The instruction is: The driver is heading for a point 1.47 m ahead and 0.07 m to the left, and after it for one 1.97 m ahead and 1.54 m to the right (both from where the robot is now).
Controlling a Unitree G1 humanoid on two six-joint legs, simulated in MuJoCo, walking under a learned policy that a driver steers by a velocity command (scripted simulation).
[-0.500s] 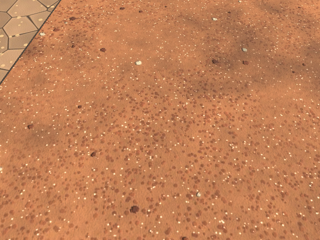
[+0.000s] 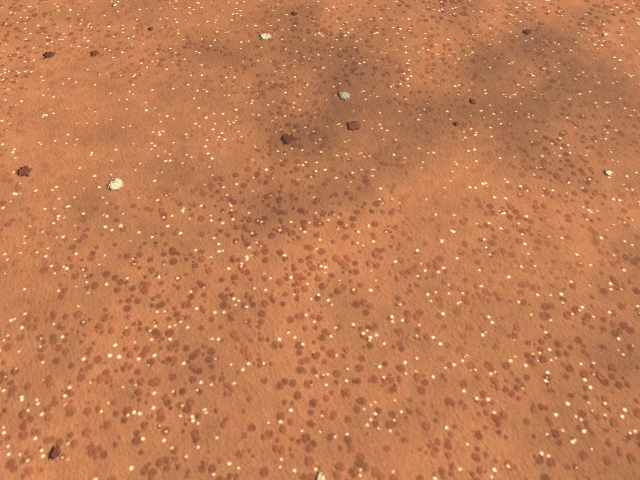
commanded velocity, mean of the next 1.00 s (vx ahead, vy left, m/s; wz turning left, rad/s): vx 0.07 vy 0.00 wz -0.15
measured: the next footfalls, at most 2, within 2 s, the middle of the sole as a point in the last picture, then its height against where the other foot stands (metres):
left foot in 0.38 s outside the picture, level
right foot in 2.00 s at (394, 391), level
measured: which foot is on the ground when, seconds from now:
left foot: up 0.00-0.36, down 0.38-1.00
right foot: down 0.00-1.00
